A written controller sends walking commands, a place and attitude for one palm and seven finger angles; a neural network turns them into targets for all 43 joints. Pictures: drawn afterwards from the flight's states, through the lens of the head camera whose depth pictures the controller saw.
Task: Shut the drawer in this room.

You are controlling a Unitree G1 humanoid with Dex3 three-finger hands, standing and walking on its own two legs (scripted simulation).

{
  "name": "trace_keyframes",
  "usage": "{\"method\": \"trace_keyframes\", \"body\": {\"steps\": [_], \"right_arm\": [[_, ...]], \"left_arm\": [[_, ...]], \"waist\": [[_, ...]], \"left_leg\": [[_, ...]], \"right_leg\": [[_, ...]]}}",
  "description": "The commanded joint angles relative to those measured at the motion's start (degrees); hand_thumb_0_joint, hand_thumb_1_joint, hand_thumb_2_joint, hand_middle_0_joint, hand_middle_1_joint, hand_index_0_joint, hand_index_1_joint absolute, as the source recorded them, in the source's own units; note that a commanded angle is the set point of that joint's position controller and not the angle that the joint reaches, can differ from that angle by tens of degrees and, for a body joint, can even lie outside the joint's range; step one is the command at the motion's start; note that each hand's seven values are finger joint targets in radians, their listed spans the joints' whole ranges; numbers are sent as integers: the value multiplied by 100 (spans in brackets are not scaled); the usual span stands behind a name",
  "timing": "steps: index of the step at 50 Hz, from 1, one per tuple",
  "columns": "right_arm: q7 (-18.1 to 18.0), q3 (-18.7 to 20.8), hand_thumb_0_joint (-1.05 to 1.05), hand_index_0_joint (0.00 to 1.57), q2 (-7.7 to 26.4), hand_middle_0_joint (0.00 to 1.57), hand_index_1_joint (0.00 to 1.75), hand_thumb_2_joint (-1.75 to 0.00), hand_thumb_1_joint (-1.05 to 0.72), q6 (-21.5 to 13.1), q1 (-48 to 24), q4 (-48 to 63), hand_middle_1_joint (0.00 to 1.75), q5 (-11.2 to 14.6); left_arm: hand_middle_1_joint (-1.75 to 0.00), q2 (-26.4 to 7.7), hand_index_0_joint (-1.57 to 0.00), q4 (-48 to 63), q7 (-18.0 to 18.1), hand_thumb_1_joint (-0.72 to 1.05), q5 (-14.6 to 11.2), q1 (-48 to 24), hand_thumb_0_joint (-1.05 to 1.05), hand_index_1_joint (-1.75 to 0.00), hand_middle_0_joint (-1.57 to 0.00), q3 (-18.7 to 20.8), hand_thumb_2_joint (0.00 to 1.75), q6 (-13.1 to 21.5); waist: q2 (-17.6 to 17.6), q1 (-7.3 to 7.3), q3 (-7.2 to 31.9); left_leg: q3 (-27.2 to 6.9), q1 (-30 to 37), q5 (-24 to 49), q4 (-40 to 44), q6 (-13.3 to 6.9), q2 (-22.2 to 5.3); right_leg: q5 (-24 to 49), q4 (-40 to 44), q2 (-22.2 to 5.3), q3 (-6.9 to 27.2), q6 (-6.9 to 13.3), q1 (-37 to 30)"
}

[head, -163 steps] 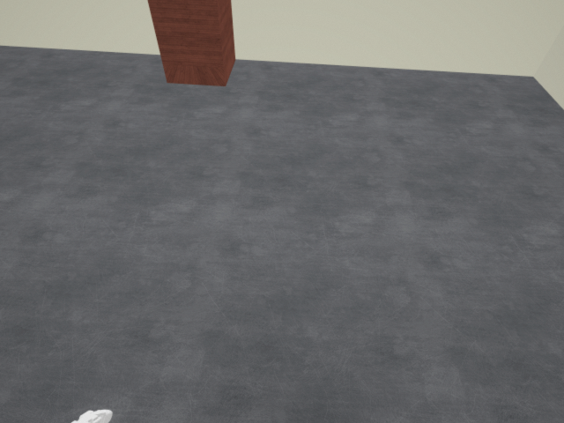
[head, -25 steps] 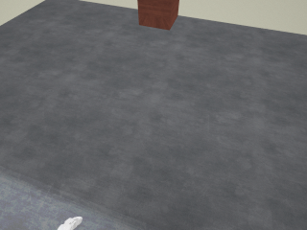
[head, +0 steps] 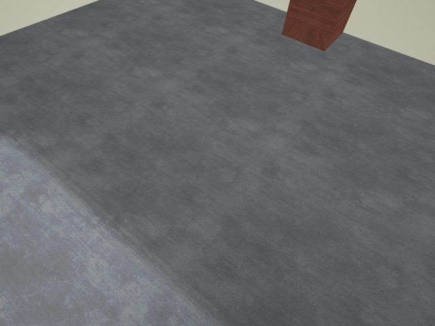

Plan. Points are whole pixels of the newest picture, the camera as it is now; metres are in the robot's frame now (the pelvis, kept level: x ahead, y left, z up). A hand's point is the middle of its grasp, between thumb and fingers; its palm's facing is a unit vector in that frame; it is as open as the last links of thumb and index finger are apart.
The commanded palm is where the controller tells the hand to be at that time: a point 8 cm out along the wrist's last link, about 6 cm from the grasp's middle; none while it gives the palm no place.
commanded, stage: turn or walk to find it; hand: left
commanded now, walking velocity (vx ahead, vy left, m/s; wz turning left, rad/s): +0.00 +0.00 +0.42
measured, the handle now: out of the picture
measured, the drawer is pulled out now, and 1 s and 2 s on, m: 0.22 0.22 0.22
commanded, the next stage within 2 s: stand and wait in 0.66 s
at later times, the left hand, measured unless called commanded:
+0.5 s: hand out of the picture +0.06 +0.18 -0.13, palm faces +0.21 -0.94 -0.28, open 7.3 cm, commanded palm none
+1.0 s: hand out of the picture -0.07 +0.19 -0.16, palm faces +0.39 -0.90 -0.22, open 7.4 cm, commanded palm none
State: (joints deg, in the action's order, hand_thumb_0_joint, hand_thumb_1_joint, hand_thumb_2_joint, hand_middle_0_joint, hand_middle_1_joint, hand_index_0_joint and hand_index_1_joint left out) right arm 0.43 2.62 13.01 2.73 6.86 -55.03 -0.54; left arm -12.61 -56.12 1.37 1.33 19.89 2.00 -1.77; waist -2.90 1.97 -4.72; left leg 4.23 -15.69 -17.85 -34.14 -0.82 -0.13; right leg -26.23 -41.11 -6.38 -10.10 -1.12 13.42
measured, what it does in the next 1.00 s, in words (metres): steps on the spot, turning left: right foot, then left foot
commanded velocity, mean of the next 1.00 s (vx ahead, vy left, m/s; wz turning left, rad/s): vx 0.00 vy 0.00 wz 0.29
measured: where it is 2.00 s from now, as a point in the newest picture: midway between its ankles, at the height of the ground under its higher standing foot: outside the picture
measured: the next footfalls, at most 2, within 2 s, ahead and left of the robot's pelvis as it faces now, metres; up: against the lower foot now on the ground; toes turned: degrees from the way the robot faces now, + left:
right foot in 0.40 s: +0.07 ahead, -0.14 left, +0.00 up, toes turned +5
left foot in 0.80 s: -0.02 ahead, +0.11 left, +0.00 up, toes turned +24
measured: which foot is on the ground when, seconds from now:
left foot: down 0.00-0.40, up 0.42-0.78, down 0.80-1.00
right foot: up 0.00-0.38, down 0.40-0.80, up 0.82-1.00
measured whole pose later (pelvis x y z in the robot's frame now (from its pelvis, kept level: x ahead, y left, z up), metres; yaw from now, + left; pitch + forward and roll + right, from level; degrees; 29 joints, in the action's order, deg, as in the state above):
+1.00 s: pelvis -0.01 +0.00 +0.02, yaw +20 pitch -1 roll +0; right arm -1.3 1.0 8.5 0.6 8.4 -57.9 -0.7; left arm -13.4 -60.0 1.0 1.0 15.1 2.2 -3.2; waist -2.6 1.8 -3.0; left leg 4.3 -11.1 -15.4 -27.0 -1.6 -0.5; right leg -26.3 -48.4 -4.6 -3.3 -2.8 19.5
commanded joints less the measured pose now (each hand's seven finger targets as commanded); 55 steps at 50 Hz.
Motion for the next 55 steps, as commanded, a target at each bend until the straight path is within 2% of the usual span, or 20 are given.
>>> {"method": "trace_keyframes", "body": {"steps": [1, 3, 6, 14, 18, 19, 20, 21, 22, 24, 26, 34, 38, 39, 40, 41, 43, 46, 52, 55], "right_arm": [[-139, 281, 0, 20, 1330, 20, 30, -90, -90, -182, 992, 112, 30, 5], [-168, 182, 0, 20, 1000, 20, 30, -90, -90, -189, 383, 277, 30, -21], [-151, 169, 0, 20, 947, 20, 30, -90, -90, -222, 173, 388, 30, -22], [-96, 283, 0, 20, 1024, 20, 30, -90, -90, -168, 317, 473, 30, -93], [-66, 316, 0, 20, 945, 20, 30, -90, -90, -153, 203, 564, 30, -46], [-32, 280, 0, 20, 641, 20, 30, -90, -90, -164, 372, 601, 30, 8], [-21, 219, 0, 20, 324, 20, 30, -90, -90, -160, 392, 783, 30, -4], [-45, 309, 0, 20, 641, 20, 30, -90, -90, -73, 304, 745, 30, -64], [-26, 341, 0, 20, 624, 20, 30, -90, -90, -18, 219, 712, 30, -53], [57, 319, 0, 20, 531, 20, 30, -90, -90, 13, 442, 451, 30, -86], [77, 290, 0, 20, 471, 20, 30, -90, -90, 36, 572, 353, 30, -82], [60, 141, 0, 20, 287, 20, 30, -90, -90, -41, 133, 395, 30, -5], [1, 110, 0, 20, 363, 20, 30, -90, -90, -155, 802, 113, 30, -15], [-15, 178, 0, 20, 776, 20, 30, -90, -90, -221, 928, 107, 30, -54], [-41, 233, 0, 20, 1172, 20, 30, -90, -90, -235, 1040, 114, 30, -73], [-114, 244, 0, 20, 1164, 20, 30, -90, -90, -231, 993, 41, 30, -80], [-210, 136, 0, 20, 830, 20, 30, -90, -90, -263, 577, 16, 30, -75], [-242, 46, 0, 20, 641, 20, 30, -90, -90, -317, 389, -32, 30, -37], [-200, 130, 0, 20, 718, 20, 30, -90, -90, -258, 422, -206, 30, -33], [-150, 132, 0, 20, 546, 20, 30, -90, -90, -246, 326, -121, 30, 19]], "left_arm": [[-30, -558, -20, 623, 94, 90, -35, -430, 0, -30, -20, 187, 90, 13], [-30, -626, -20, 484, 14, 90, -36, -535, 0, -30, -20, 223, 90, 0], [-30, -532, -20, 389, -38, 90, -26, -293, 0, -30, -20, 222, 90, -38], [-30, -436, -20, 731, -33, 90, -48, -664, 0, -30, -20, 224, 90, 3], [-30, -565, -20, 676, 2, 90, -61, -137, 0, -30, -20, 264, 90, 152], [-30, -958, -20, 691, 41, 90, 6, -11, 0, -30, -20, 325, 90, 229], [-30, -1460, -20, 748, 59, 90, 60, -35, 0, -30, -20, 416, 90, 251], [-30, -1396, -20, 814, 67, 90, -2, -66, 0, -30, -20, 416, 90, 231], [-30, -1246, -20, 875, 98, 90, 3, -413, 0, -30, -20, 401, 90, 187], [-30, -897, -20, 977, 68, 90, 1, -943, 0, -30, -20, 264, 90, 205], [-30, -800, -20, 963, 71, 90, 14, -929, 0, -30, -20, 232, 90, 225], [-30, -1135, -20, 561, 62, 90, 59, -312, 0, -30, -20, 335, 90, 185], [-30, -995, -20, 374, 53, 90, -26, -483, 0, -30, -20, 299, 90, 126], [-30, -721, -20, 434, 31, 90, -71, -358, 0, -30, -20, 253, 90, 78], [-30, -370, -20, 562, 13, 90, -86, -395, 0, -30, -20, 148, 90, 53], [-30, -393, -20, 558, 30, 90, -46, -676, 0, -30, -20, 109, 90, 12], [-30, -417, -20, 298, 3, 90, -41, -755, 0, -30, -20, 144, 90, -24], [-30, -267, -20, -20, -48, 90, -43, -430, 0, -30, -20, 69, 90, 10], [-30, -226, -20, -158, -11, 90, -60, -287, 0, -30, -20, 29, 90, 69], [-30, -443, -20, -204, 44, 90, -25, 17, 0, -30, -20, 92, 90, 173]], "waist": [[1541, -550, 1078], [1191, -349, 558], [1076, -202, 511], [1208, -309, 470], [826, 10, 716], [-174, 40, 863], [-1546, 61, 743], [-1292, 138, 795], [-967, -1, 490], [-485, -275, 211], [-660, -274, 222], [-829, 96, 554], [-385, -280, 760], [757, -316, 928], [1927, -343, 788], [1724, -464, 654], [1641, -304, 439], [1192, -187, 523], [1029, -205, 484], [494, -69, 536]], "left_leg": [[-2153, 1626, 4431, 1172, -1222, -2086], [-1696, 934, 3452, 1332, -1035, -1646], [-1393, 654, 2874, 1471, -896, -1281], [-1891, 401, 2386, 1399, -935, -1193], [-1838, -262, 2091, 569, -515, -817], [-1342, -1037, 835, -357, -144, -301], [-578, -1830, -1399, -1681, 208, 430], [-937, -1596, -1550, -2605, 165, 140], [-911, -1607, -1307, -3213, 156, 74], [-746, -1605, -548, -3581, 272, -117], [-548, -1476, -375, -3377, 367, -168], [4, -823, -872, -1164, 373, -171], [73, 665, 647, 892, 228, -195], [-919, 1323, 1549, 1270, -58, -995], [-2105, 1326, 2829, 1574, -658, -2059], [-2140, 900, 2579, 1744, -1007, -2187], [-1692, 576, 2341, 1733, -927, -1790], [-1038, 937, 3092, 1590, -815, -1416], [-1136, 881, 3067, 1361, -732, -1333], [-956, 169, 2047, 735, -277, -876]], "right_leg": [[-950, -2386, 41, 907, -230, 1775], [-261, -2441, -55, 974, -258, 1700], [148, -2082, 46, 843, -311, 1433], [151, -527, 310, 742, -299, 909], [1460, 1546, 355, 716, -249, -574], [1732, 2173, -571, 1640, -8, -1326], [2466, 2457, -1996, 3022, 677, -1315], [2093, 2580, -2112, 2910, 984, -642], [1678, 2643, -1933, 2778, 1046, -205], [1822, 2448, -1302, 1644, 807, -5], [2110, 2410, -1176, 1199, 754, -34], [3651, 1877, -1409, 845, 924, -793], [3027, 1100, -1068, 463, 401, -174], [1773, 370, -564, 151, 55, 610], [-423, -391, -30, 87, -228, 1309], [-879, -1143, 42, 498, -191, 1228], [-404, -1638, 6, 925, -132, 1247], [37, -1193, 68, 839, -172, 1073], [536, 621, 247, 546, -209, 310], [1918, 1836, -89, 829, -112, -597]]}}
